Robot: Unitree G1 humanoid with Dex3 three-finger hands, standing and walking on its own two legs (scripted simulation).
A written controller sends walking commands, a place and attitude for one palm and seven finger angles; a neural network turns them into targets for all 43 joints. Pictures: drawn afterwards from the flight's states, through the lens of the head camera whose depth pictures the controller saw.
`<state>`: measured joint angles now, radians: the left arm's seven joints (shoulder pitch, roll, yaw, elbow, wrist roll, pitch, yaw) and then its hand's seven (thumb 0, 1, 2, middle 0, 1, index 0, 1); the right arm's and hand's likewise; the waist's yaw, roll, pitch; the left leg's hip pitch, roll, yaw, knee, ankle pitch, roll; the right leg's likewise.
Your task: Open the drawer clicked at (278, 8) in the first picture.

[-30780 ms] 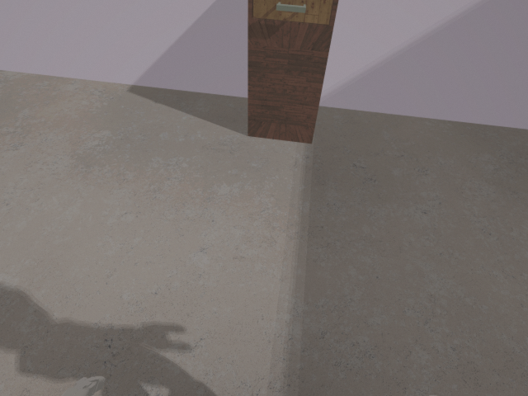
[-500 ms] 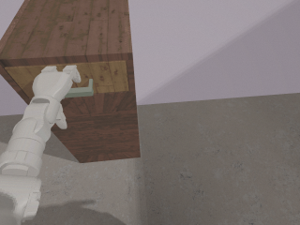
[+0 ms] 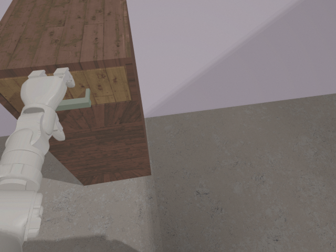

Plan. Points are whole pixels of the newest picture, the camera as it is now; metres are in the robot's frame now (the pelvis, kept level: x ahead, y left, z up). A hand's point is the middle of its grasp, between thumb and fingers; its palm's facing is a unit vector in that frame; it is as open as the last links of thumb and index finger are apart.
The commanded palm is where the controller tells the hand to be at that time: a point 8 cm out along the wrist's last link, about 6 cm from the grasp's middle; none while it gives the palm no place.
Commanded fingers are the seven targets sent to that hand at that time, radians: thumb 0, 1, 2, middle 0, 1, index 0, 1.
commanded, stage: re-aim the fingers above the handle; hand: left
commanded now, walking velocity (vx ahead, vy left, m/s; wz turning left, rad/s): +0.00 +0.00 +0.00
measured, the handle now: (67, 99) +0.53 +0.30 +0.02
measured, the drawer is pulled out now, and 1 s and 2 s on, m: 0.00 0.00 0.00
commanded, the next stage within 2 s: lower the fingers behind the handle in 1.48 s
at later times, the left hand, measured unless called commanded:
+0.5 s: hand (48, 100) +0.45 +0.30 +0.09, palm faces +0.07 +0.03 -1.00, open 13.8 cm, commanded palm +0.42 +0.30 +0.13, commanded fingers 0.00 -0.50 0.30 -0.30 -1.20 -0.30 -1.20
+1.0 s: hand (39, 99) +0.46 +0.33 +0.08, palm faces +0.03 +0.03 -1.00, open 13.8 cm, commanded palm +0.43 +0.30 +0.13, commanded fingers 0.00 -0.50 0.30 -0.30 -1.20 -0.30 -1.20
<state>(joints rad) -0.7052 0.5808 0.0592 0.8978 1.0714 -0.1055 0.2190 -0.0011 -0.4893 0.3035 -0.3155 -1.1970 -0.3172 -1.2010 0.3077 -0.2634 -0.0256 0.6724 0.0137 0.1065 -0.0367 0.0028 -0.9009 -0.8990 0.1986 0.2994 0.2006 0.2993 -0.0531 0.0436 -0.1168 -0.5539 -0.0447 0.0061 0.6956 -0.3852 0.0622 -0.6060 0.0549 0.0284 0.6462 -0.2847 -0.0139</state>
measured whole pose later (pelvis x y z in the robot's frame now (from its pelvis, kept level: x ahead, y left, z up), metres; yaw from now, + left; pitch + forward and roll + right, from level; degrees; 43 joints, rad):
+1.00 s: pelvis +0.00 +0.01 +0.00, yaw +0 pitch +17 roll -2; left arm -0.80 0.63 0.05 1.01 1.06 0.00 0.25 0.00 -0.49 0.30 -0.31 -1.20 -0.31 -1.20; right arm 0.32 -0.28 -0.04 0.70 0.02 0.11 -0.01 0.00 -0.90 -0.90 0.20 0.30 0.20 0.30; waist -0.06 0.06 -0.14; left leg -0.63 -0.05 0.00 0.73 -0.40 0.08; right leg -0.67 0.05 0.02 0.66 -0.29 0.01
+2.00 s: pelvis +0.01 +0.00 +0.00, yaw +1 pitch +17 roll -2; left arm -0.76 0.60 0.00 1.02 1.05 -0.04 0.19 0.00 -0.49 0.30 -0.32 -1.20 -0.29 -1.19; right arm 0.34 -0.25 -0.03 0.70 0.02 0.09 -0.05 0.00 -0.90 -0.90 0.20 0.30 0.20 0.30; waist -0.06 0.04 -0.14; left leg -0.63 -0.04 -0.02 0.73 -0.40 0.06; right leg -0.66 0.05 0.00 0.65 -0.30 -0.01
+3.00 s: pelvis +0.00 +0.01 -0.03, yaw +0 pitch +22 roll -3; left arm -0.74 0.57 0.03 1.04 1.09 -0.06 0.35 0.00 -0.49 0.30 -0.26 -1.19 -0.29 -1.20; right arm 0.35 -0.26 -0.04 0.72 -0.01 0.09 0.00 0.00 -0.90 -0.90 0.20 0.30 0.20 0.30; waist -0.09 0.05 -0.17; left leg -0.80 -0.04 0.00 0.90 -0.46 0.08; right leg -0.83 0.06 0.00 0.79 -0.34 0.00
